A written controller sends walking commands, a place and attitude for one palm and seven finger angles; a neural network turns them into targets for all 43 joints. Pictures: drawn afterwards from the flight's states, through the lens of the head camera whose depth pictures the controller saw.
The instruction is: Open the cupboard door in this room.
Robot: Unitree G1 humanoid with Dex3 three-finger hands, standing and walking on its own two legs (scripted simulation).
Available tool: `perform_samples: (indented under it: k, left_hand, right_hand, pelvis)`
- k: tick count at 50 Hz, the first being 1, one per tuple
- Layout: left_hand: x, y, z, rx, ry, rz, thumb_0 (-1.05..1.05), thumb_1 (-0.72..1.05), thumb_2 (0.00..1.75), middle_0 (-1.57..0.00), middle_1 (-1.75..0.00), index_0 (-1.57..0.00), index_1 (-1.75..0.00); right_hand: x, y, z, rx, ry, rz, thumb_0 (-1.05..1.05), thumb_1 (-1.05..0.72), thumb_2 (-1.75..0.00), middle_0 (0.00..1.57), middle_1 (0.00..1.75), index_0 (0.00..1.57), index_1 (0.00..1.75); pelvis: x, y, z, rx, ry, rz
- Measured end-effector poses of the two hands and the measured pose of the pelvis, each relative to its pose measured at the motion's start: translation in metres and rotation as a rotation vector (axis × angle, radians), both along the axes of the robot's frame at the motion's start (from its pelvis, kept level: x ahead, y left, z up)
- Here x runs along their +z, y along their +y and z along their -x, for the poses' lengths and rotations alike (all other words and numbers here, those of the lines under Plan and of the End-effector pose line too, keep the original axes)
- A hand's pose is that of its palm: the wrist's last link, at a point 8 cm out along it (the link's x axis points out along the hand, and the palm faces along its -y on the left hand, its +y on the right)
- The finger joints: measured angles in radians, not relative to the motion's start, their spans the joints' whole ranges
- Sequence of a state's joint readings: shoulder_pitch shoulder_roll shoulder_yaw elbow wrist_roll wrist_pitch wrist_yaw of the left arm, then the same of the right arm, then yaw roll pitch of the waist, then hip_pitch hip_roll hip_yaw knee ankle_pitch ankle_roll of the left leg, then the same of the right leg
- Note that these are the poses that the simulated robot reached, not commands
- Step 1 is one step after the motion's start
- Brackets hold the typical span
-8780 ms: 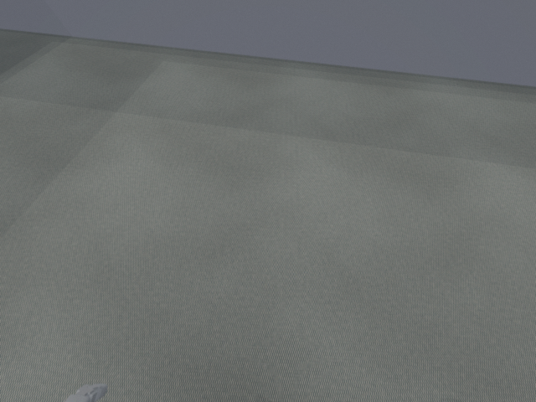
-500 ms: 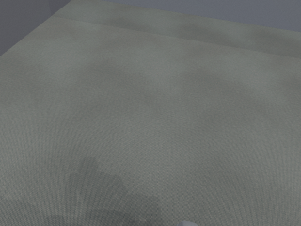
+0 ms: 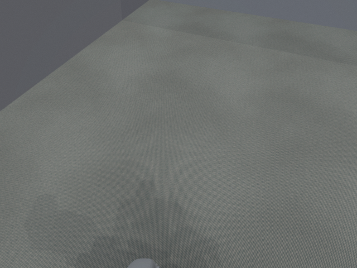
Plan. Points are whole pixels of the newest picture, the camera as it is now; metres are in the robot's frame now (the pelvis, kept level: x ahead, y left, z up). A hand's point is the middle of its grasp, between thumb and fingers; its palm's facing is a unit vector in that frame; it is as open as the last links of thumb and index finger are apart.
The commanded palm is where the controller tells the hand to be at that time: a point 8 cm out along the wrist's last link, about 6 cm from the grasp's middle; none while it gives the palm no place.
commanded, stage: turn or walk to find it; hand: left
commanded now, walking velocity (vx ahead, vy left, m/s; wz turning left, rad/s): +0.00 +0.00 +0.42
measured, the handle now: out of the picture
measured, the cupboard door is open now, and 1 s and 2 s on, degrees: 0 0 0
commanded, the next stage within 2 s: stand and wait in 1.54 s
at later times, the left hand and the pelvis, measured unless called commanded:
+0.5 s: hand out of the picture +0.05 +0.26 -0.16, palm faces +0.21 -0.94 -0.26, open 7.4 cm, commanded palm none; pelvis -0.01 +0.04 +0.00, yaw +11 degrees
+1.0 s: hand out of the picture -0.08 +0.21 -0.17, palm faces +0.45 -0.86 -0.25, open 7.4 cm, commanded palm none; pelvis -0.03 +0.01 +0.00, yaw +26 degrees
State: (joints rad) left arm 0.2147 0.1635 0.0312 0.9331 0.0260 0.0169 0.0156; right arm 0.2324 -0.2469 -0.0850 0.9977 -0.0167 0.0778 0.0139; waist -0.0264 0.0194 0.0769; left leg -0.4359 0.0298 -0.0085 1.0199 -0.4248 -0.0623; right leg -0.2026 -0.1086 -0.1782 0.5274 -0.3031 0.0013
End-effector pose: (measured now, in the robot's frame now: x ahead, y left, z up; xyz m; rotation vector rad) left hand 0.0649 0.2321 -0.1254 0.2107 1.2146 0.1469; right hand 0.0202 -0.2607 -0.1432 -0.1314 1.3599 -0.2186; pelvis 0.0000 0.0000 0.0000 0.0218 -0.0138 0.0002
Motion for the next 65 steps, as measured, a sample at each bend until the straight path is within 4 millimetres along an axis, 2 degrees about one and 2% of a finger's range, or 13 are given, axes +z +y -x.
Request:
perform_samples:
  k: [8,10,13,17,23,30,33,37,42,47,55,59,65]
  left_hand:
    - [-0.033,0.055,0.059,0.138,0.106,0.021,0.01,0.91,0.89,-0.20,-0.30,-0.20,-0.30]
    - [-0.034,0.066,0.070,0.159,0.143,0.012,0.01,0.91,0.89,-0.20,-0.30,-0.20,-0.30]
    - [-0.026,0.078,0.073,0.183,0.147,0.008,0.01,0.91,0.89,-0.20,-0.30,-0.20,-0.30]
    - [-0.014,0.085,0.065,0.200,0.092,0.001,0.01,0.91,0.90,-0.20,-0.30,-0.19,-0.30]
    - [-0.002,0.079,0.044,0.209,-0.002,-0.017,0.01,0.91,0.90,-0.20,-0.30,-0.19,-0.30]
    - [0.008,0.047,0.027,0.214,-0.109,-0.048,0.01,0.91,0.90,-0.20,-0.30,-0.19,-0.30]
    - [0.013,0.032,0.038,0.238,-0.121,-0.056,0.00,0.91,0.90,-0.20,-0.30,-0.20,-0.30]
    - [0.016,0.017,0.064,0.295,-0.086,-0.047,0.00,0.91,0.89,-0.20,-0.30,-0.20,-0.30]
    - [0.011,0.006,0.100,0.367,-0.026,-0.029,0.01,0.90,0.89,-0.20,-0.30,-0.20,-0.30]
    - [0.000,0.010,0.143,0.449,0.034,-0.010,0.01,0.91,0.89,-0.20,-0.30,-0.20,-0.30]
    - [-0.029,0.032,0.217,0.574,0.141,0.024,0.01,0.91,0.89,-0.20,-0.30,-0.20,-0.30]
    - [-0.021,0.040,0.224,0.602,0.135,0.024,0.01,0.91,0.90,-0.20,-0.30,-0.19,-0.30]
    - [-0.006,0.044,0.207,0.615,0.039,-0.004,0.01,0.91,0.90,-0.20,-0.30,-0.19,-0.30]
  right_hand:
    - [0.006,0.039,-0.057,0.152,-0.091,0.057,0.01,-0.91,-0.90,0.20,0.29,0.20,0.30]
    - [0.013,0.051,-0.069,0.176,-0.129,0.060,0.01,-0.91,-0.90,0.20,0.29,0.20,0.30]
    - [0.021,0.065,-0.078,0.204,-0.157,0.058,0.01,-0.91,-0.90,0.20,0.29,0.20,0.30]
    - [0.024,0.078,-0.084,0.237,-0.167,0.035,0.00,-0.90,-0.90,0.20,0.29,0.20,0.30]
    - [0.017,0.079,-0.080,0.256,-0.153,-0.003,0.00,-0.90,-0.90,0.20,0.30,0.21,0.30]
    - [-0.009,0.051,-0.067,0.262,-0.096,-0.045,0.01,-0.90,-0.90,0.20,0.30,0.21,0.30]
    - [-0.014,0.038,-0.065,0.277,-0.064,-0.049,0.01,-0.90,-0.90,0.20,0.30,0.21,0.30]
    - [-0.010,0.026,-0.067,0.312,-0.033,-0.044,0.01,-0.91,-0.90,0.20,0.29,0.20,0.30]
    - [-0.005,0.023,-0.073,0.365,-0.008,-0.027,0.01,-0.91,-0.90,0.20,0.29,0.20,0.30]
    - [-0.001,0.041,-0.091,0.449,-0.011,-0.008,0.01,-0.91,-0.90,0.20,0.29,0.20,0.30]
    - [0.009,0.102,-0.129,0.591,-0.161,0.008,0.01,-0.91,-0.90,0.20,0.29,0.20,0.30]
    - [0.019,0.121,-0.132,0.627,-0.197,-0.002,0.01,-0.91,-0.90,0.20,0.29,0.20,0.30]
    - [0.018,0.128,-0.129,0.659,-0.192,-0.038,0.00,-0.90,-0.90,0.20,0.30,0.21,0.30]
  pelvis:
    - [-0.015,0.033,0.004,0.072,0.010,0.015]
    - [-0.012,0.039,0.006,0.075,0.009,0.020]
    - [-0.005,0.045,0.007,0.097,0.010,0.033]
    - [0.002,0.048,0.008,0.126,0.014,0.036]
    - [0.003,0.041,0.011,0.176,0.013,0.027]
    - [-0.007,0.014,0.013,0.237,0.017,0.001]
    - [-0.006,0.005,0.015,0.277,0.004,-0.001]
    - [0.000,-0.002,0.016,0.319,-0.005,-0.010]
    - [0.002,-0.004,0.018,0.372,-0.006,-0.018]
    - [0.000,0.002,0.025,0.422,0.000,-0.016]
    - [-0.013,0.026,0.043,0.480,-0.004,0.004]
    - [-0.005,0.030,0.048,0.507,-0.010,0.020]
    - [0.001,0.025,0.051,0.551,-0.009,0.021]
